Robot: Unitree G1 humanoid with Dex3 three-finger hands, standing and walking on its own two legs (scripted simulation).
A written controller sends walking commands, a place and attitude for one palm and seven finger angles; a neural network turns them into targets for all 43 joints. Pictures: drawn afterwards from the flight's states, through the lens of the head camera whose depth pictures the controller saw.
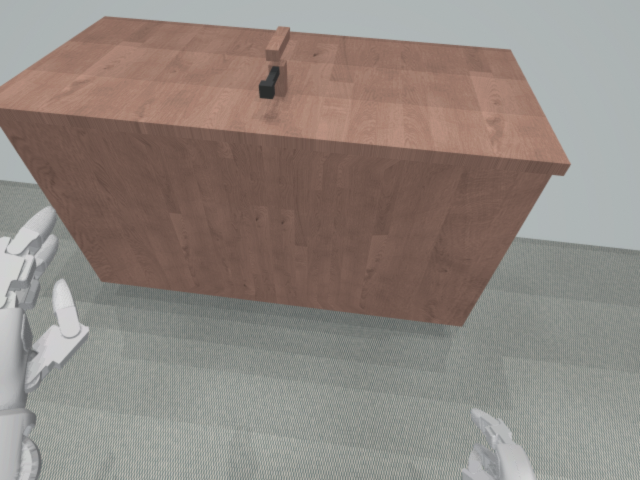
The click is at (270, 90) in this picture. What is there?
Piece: tap's lever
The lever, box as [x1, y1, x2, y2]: [259, 80, 274, 98]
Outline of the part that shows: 261,80 259,84 260,97 272,98 274,94 273,81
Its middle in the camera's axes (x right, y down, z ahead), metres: -0.12 -0.32 +0.82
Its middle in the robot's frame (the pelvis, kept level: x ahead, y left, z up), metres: +0.83 +0.17 +0.08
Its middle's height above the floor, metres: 0.86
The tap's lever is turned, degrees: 0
